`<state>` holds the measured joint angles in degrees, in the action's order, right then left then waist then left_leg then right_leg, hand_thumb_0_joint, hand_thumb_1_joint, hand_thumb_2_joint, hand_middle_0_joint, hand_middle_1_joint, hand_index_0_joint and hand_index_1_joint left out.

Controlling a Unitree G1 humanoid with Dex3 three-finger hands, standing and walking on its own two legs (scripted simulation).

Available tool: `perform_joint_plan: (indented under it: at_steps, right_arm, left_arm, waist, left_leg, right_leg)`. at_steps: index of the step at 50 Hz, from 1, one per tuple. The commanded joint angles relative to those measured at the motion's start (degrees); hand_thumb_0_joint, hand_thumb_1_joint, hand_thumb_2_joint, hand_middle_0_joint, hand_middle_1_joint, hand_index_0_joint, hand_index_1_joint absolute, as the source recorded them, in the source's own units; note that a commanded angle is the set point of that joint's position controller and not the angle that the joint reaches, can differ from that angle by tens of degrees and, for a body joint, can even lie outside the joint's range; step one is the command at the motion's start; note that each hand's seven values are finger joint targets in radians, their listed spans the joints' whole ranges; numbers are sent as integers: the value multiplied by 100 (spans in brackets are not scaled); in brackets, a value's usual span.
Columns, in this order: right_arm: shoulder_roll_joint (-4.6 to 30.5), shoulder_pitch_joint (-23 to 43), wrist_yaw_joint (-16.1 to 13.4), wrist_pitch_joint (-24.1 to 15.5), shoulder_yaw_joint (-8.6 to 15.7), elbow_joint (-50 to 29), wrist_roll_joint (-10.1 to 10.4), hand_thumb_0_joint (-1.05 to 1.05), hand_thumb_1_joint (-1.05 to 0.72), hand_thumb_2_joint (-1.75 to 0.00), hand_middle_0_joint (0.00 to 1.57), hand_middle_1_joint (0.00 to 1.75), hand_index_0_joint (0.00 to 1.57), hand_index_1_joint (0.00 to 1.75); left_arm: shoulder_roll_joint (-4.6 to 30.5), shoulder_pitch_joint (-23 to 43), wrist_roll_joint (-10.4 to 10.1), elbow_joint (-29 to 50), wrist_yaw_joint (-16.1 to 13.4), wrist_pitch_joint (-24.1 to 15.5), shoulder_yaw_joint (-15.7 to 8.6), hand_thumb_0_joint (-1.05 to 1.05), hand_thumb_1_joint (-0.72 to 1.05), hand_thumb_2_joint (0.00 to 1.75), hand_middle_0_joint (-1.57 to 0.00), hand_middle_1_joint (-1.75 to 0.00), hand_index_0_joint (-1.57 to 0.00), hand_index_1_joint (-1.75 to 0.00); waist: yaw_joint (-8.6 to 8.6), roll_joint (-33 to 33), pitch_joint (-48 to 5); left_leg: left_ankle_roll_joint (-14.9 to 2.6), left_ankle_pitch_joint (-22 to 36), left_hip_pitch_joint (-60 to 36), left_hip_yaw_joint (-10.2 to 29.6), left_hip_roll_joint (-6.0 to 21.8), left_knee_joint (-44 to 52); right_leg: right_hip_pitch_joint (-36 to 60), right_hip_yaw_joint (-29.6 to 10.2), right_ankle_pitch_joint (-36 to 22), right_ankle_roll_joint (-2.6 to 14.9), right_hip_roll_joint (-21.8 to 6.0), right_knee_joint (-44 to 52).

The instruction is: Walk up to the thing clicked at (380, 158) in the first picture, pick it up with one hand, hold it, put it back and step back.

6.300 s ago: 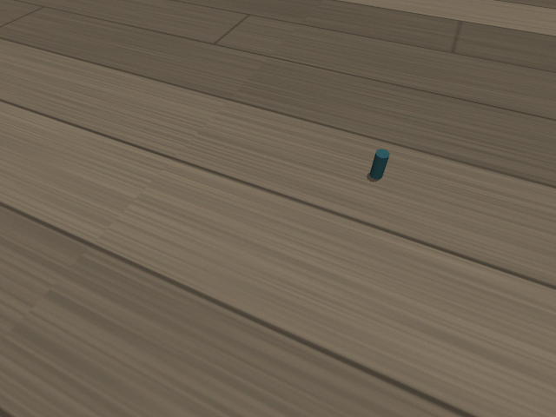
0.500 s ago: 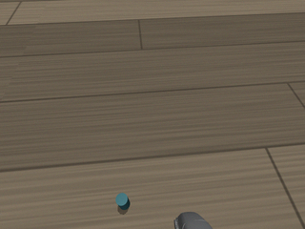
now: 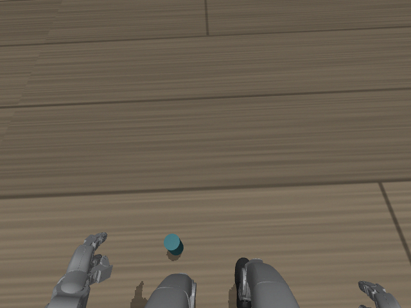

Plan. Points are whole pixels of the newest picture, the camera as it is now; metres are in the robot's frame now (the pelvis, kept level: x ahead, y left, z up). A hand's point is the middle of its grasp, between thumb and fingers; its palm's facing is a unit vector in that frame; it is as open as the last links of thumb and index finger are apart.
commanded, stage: walk up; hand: left
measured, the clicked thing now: (174, 245) +0.32 +0.17 -0.68
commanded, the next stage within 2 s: none
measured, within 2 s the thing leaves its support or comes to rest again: neither
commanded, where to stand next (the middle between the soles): -0.04 -0.01 m, yaw -3 degrees
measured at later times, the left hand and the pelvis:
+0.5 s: hand out of the picture -0.05 +0.29 -0.13, palm faces -0.12 -0.91 -0.40, open 7.4 cm; pelvis -0.09 +0.00 +0.01, yaw -6 degrees
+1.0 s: hand out of the picture +0.05 +0.25 -0.15, palm faces -0.09 -0.95 -0.31, open 7.4 cm; pelvis -0.04 +0.00 +0.01, yaw -2 degrees
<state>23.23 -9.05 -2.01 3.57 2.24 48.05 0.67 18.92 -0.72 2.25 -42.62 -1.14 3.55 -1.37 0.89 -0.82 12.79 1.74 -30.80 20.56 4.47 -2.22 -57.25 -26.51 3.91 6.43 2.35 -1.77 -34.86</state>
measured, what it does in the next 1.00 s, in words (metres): steps on the spot: left foot, then right foot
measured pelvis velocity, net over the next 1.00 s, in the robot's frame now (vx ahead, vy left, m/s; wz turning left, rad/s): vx -0.04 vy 0.00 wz -0.04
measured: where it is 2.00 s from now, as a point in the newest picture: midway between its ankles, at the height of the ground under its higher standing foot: outside the picture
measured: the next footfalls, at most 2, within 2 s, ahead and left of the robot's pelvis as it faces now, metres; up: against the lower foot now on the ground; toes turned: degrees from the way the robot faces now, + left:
left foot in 0.06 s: +0.01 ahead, +0.12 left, +0.00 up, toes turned -2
right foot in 0.48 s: -0.09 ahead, -0.13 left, +0.00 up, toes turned -6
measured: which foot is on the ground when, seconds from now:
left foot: up 0.00-0.04, down 0.06-0.52, up 0.54-0.84, down 0.86-1.00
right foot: down 0.00-0.10, up 0.12-0.46, down 0.48-0.88, up 0.90-1.00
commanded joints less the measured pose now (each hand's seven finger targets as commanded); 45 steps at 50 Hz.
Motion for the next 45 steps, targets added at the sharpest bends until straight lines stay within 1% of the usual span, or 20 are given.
perform_joint_plan:
  at_steps: [1, 3, 5, 6, 9, 11, 14, 17, 21, 23, 24, 25, 26, 27, 31, 37, 41, 43, 44, 45]
  right_arm:
    - [965, -1047, -19, -144, 396, -79, -180, 0, -90, -90, 20, 30, 20, 30]
    - [1112, -1328, 40, -179, 482, 66, -316, 0, -90, -90, 20, 30, 20, 30]
    - [2153, -435, 93, -201, 654, -415, -363, 0, -90, -90, 20, 30, 20, 30]
    - [2278, 217, 53, -262, 693, -583, -339, 0, -90, -90, 20, 30, 20, 30]
    - [1387, 539, -68, -385, 451, -627, -337, 0, -90, -90, 20, 30, 20, 30]
    - [1283, 157, -50, -435, 452, -502, -259, 0, -90, -90, 20, 30, 20, 30]
    - [1122, -411, 69, -536, 466, -443, -284, 0, -90, -90, 20, 30, 20, 30]
    - [1561, -1005, 248, -458, 636, -466, -356, 0, -90, -90, 20, 30, 20, 30]
    - [1773, -962, 377, -373, 685, -560, -388, 0, -90, -90, 20, 30, 20, 30]
    - [1722, -350, 409, -336, 650, -742, -342, 0, -90, -90, 20, 30, 20, 30]
    - [1411, -137, 407, -316, 564, -835, -315, 0, -90, -90, 20, 30, 20, 30]
    - [924, 26, 401, -330, 427, -981, -233, 0, -90, -90, 20, 30, 20, 30]
    - [779, 32, 371, -311, 358, -1062, -155, 0, -90, -90, 20, 30, 20, 30]
    - [1209, 151, 330, -345, 493, -988, -143, 0, -90, -90, 20, 30, 20, 30]
    - [1293, -826, 477, -490, 548, -429, -57, 0, -90, -90, 20, 30, 20, 30]
    - [1018, -839, 464, -543, 402, -276, -133, 0, -90, -90, 20, 30, 20, 30]
    - [803, -617, 285, -658, 331, -224, -145, 0, -90, -90, 20, 30, 20, 30]
    - [1086, -1310, 135, -726, 432, 4, -198, 0, -90, -90, 20, 30, 20, 30]
    - [1438, -1543, 75, -774, 510, 3, -248, 0, -90, -90, 20, 30, 20, 30]
    - [1582, -1373, 41, -807, 453, -153, -217, 0, -90, -90, 20, 30, 20, 30]
  left_arm:
    - [1610, -318, -27, 333, -30, 57, -536, 0, 90, 90, -20, -30, -20, -30]
    - [1405, -80, -99, 386, 22, 122, -475, 0, 90, 90, -20, -30, -20, -30]
    - [1435, -108, -111, 364, -29, 126, -554, 0, 90, 90, -20, -30, -20, -30]
    - [1655, -84, -45, 281, -56, 116, -652, 0, 90, 90, -20, -30, -20, -30]
    - [1556, -812, -216, -203, 65, 130, -679, 0, 90, 90, -20, -30, -20, -30]
    - [1517, -1200, -190, -286, 106, 113, -657, 0, 90, 90, -20, -30, -20, -30]
    - [1485, -1204, -143, -289, 117, -229, -526, 0, 90, 90, -20, -30, -20, -30]
    - [1700, -998, -92, -175, 204, -439, -492, 0, 90, 90, -20, -30, -20, -30]
    - [1644, -1495, -54, -457, 271, -604, -531, 0, 90, 90, -20, -30, -20, -30]
    - [1527, -2573, -59, -819, 285, -636, -557, 0, 90, 90, -20, -30, -20, -30]
    - [1629, -3088, -35, -1020, 261, -649, -643, 0, 90, 90, -20, -30, -20, -30]
    - [2005, -3573, 22, -1076, 231, -661, -780, 0, 90, 90, -20, -30, -20, -30]
    - [2236, -2869, 67, -738, 184, -674, -788, 0, 90, 90, -20, -30, -20, -30]
    - [2457, -2380, 90, -479, 195, -659, -788, 0, 90, 90, -20, -30, -20, -30]
    - [1978, -1742, -87, -268, 165, -842, -649, 0, 90, 90, -20, -30, -20, -30]
    - [1724, -1617, -40, -49, 157, -751, -613, 0, 90, 90, -20, -30, -20, -30]
    - [1700, -1868, -204, -118, 115, -551, -506, 0, 90, 90, -20, -30, -20, -30]
    - [1463, -1787, -280, -19, 70, -492, -392, 0, 90, 90, -20, -30, -20, -30]
    - [1151, -1999, -349, 39, 52, -497, -303, 0, 90, 90, -20, -30, -20, -30]
    - [983, -2308, -455, -42, 7, -422, -273, 0, 90, 90, -20, -30, -20, -30]
  waist:
    - [-96, 1326, -1975]
    - [170, 577, -1589]
    - [275, -1560, -949]
    - [147, -1658, -554]
    - [-394, -401, -679]
    - [-351, -487, -1124]
    - [141, -1000, -2030]
    - [603, -1429, -1842]
    - [357, -1320, -1090]
    - [-326, -1017, -880]
    - [-641, -272, -738]
    - [-877, 1112, -687]
    - [-638, 1250, -172]
    - [-613, 954, 383]
    - [5, 950, 320]
    - [-181, 1114, -263]
    - [-310, 843, -857]
    - [87, 106, -1335]
    - [144, -794, -1777]
    - [-36, -1184, -2108]
  left_leg:
    - [-145, 778, -585, -422, 43, 1741]
    - [-397, 1261, -1275, -31, 282, 2455]
    - [-1594, 411, 835, 3125, 2547, 4439]
    - [-1979, 131, 1650, 3599, 2927, 4790]
    - [-1128, 1902, 559, 1191, 1435, 3644]
    - [-842, 1777, -537, 875, 1203, 3467]
    - [-1107, 682, -2687, 1000, 1228, 3468]
    - [-1563, -270, -2778, 1360, 1599, 3845]
    - [-1646, -454, -1430, 1209, 1721, 3895]
    - [-1309, -716, -113, 620, 1392, 3647]
    - [-977, -766, 721, 176, 976, 2858]
    - [-604, -736, 1864, -386, 365, 1092]
    - [-282, -65, 2734, -307, -69, 175]
    - [-269, 209, 2296, 431, 147, 6]
    - [-158, 1435, 1701, 541, 146, 16]
    - [-30, 1621, 498, -171, 324, 1463]
    - [-196, 2695, -617, -754, 88, 2740]
    - [-400, 3680, -1596, -696, 136, 3244]
    - [-742, 5182, -2275, 522, 1067, 3069]
    - [-1570, 6153, -2524, 2378, 2248, 3097]
  right_leg:
    - [1341, -1436, -814, 961, -1328, 506]
    - [-227, -1300, 1355, 472, -1038, 110]
    - [-388, -1025, 3011, -131, 683, -2853]
    - [-109, -1624, 2876, -97, 581, -3870]
    - [-640, -1859, 1803, -121, 912, -4605]
    - [-789, -1689, 1525, -210, 956, -4356]
    - [-1021, -1197, 1598, -487, 476, -2438]
    - [-667, -623, 2495, -575, 398, -1275]
    - [499, -365, 3091, -149, 280, 124]
    - [1972, 93, 1734, 85, 335, 1233]
    - [2835, -45, 1294, 127, 354, 1759]
    - [3370, -1833, 2397, 355, -489, 2311]
    - [2566, -3683, 4155, 639, -1688, 2800]
    - [1292, -4176, 5198, 928, -2168, 3184]
    - [1470, -2005, 3251, 525, -1062, 2970]
    - [1346, -604, 1271, 709, -775, 2088]
    - [1629, -348, -2138, 551, -817, 448]
    - [1467, -260, -1893, 216, -466, -979]
    - [847, -273, -450, -46, -25, -1930]
    - [309, -551, 2583, -183, 719, -2598]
